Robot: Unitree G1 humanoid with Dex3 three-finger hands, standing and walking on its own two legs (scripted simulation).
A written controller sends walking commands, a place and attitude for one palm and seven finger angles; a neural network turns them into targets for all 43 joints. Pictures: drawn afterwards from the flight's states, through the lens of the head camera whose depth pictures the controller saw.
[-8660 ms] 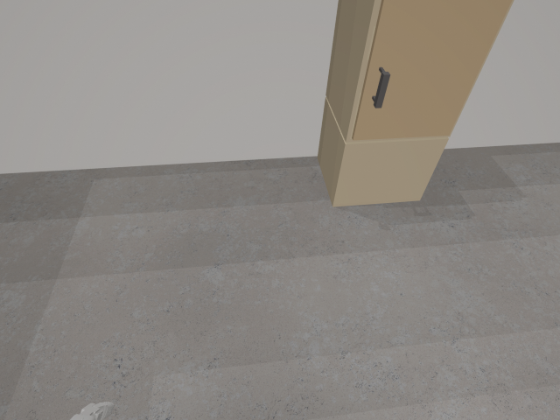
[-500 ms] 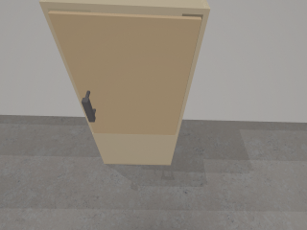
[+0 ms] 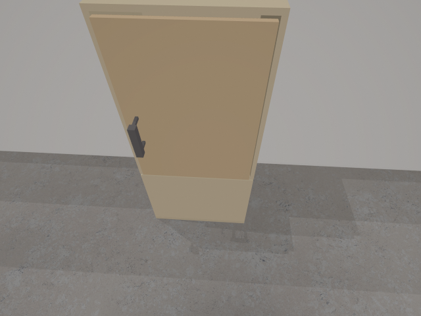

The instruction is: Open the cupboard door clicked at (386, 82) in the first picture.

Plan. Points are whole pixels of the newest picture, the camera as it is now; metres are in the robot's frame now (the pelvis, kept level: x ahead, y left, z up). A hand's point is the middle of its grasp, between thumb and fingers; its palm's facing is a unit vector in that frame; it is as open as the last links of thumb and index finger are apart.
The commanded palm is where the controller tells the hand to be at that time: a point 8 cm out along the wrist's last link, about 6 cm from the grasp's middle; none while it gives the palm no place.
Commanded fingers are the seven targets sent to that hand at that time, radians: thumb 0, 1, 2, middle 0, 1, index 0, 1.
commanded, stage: come to a stop and stand still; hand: left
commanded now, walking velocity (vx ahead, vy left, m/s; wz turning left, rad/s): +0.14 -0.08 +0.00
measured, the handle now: (138, 137) +0.62 +0.30 -0.10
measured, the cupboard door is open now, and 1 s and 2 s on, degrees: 0 0 0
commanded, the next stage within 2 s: look again from close up in 0.74 s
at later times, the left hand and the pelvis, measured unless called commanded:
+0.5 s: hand out of the picture +0.06 +0.17 -0.17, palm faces +0.02 -0.97 -0.23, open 7.2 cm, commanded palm none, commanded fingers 0.00 0.90 0.90 -0.20 -0.30 -0.20 -0.30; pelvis +0.03 -0.01 +0.00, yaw +1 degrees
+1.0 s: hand out of the picture +0.03 +0.19 -0.18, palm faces +0.05 -0.97 -0.22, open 7.3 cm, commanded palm none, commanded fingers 0.00 0.90 0.90 -0.20 -0.30 -0.20 -0.30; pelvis +0.02 +0.00 -0.01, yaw +2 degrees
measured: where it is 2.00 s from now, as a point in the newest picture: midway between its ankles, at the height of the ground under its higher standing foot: outside the picture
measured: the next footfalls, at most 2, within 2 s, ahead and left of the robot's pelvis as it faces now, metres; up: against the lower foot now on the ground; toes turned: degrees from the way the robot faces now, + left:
left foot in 0.04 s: +0.01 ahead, +0.13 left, +0.00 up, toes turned +4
right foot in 0.38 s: +0.08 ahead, -0.11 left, +0.00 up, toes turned -5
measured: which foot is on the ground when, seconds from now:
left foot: up 0.00-0.02, down 0.04-1.00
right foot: down 0.00-0.04, up 0.06-0.36, down 0.38-1.00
